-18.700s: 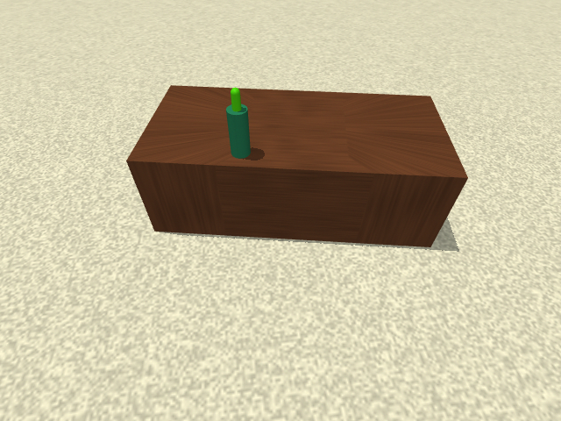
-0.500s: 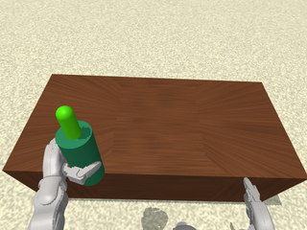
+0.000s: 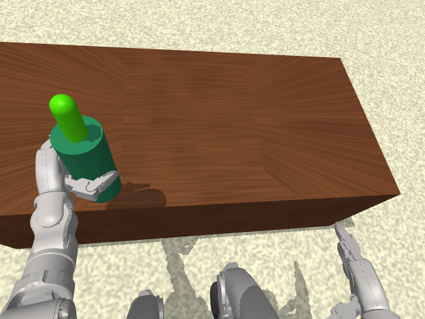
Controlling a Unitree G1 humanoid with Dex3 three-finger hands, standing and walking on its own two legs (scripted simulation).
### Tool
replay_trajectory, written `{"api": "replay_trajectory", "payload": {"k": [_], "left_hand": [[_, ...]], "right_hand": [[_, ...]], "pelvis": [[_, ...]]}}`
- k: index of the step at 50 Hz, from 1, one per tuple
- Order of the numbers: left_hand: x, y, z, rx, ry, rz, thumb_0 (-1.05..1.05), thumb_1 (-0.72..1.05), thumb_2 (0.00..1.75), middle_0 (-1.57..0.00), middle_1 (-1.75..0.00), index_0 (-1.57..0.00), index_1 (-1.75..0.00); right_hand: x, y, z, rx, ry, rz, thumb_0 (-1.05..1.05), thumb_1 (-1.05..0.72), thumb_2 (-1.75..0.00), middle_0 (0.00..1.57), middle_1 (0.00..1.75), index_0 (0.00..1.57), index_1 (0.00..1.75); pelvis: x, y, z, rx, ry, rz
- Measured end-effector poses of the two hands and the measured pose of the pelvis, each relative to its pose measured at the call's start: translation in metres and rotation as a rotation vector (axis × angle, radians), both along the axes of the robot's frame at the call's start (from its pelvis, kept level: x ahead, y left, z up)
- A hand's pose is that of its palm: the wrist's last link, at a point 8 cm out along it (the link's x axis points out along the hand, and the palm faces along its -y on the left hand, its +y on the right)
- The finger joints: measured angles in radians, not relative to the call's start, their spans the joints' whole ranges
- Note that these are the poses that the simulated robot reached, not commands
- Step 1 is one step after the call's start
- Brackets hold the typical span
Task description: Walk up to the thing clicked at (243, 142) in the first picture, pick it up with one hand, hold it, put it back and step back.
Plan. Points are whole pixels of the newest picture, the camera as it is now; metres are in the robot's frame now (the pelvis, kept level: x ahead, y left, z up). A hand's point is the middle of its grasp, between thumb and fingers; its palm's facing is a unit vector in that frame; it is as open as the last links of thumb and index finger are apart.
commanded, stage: crouch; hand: left
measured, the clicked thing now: (86, 153) +0.44 +0.16 +0.01
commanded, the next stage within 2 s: lower in 0.44 s
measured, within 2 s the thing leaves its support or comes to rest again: neither
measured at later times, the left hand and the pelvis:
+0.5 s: hand (98, 162) +0.46 +0.16 -0.07, palm faces +0.13 -0.99 -0.03, open 10.5 cm; pelvis +0.00 -0.01 -0.03, yaw +0 degrees
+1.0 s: hand (105, 168) +0.48 +0.16 -0.13, palm faces +0.12 -0.99 -0.04, open 10.5 cm; pelvis -0.01 +0.00 -0.07, yaw -1 degrees
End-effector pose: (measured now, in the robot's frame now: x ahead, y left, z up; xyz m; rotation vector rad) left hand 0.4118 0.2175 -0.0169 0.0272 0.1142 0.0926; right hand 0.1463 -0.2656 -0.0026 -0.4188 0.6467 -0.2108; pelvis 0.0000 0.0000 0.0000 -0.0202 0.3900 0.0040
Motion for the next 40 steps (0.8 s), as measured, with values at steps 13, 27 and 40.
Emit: {"api": "replay_trajectory", "payload": {"k": [13,27,40], "left_hand": [[0.024,0.002,-0.026,0.003,0.010,0.024,-0.01,-0.49,1.15,-0.68,-1.00,-0.71,-1.01],[0.026,-0.003,-0.047,0.001,0.001,0.036,-0.01,-0.49,1.15,-0.68,-1.00,-0.71,-1.01],[0.044,-0.001,-0.070,0.023,0.037,0.038,-0.01,-0.48,1.14,-0.67,-1.00,-0.71,-1.01]], "right_hand": [[0.008,0.008,-0.018,0.026,0.016,0.021,-0.01,0.53,-0.05,0.06,0.05,0.06,0.05],[0.010,-0.005,0.005,-0.068,-0.035,0.025,-0.01,0.52,-0.05,0.06,0.05,0.06,0.05],[-0.003,-0.004,-0.013,-0.059,-0.010,0.015,-0.01,0.52,-0.05,0.06,0.05,0.06,0.05]], "pelvis": [[0.003,0.000,-0.021,-0.008,0.065,0.004],[-0.001,-0.006,-0.032,-0.009,0.079,0.009],[-0.010,-0.005,-0.047,-0.013,0.117,0.006]]}}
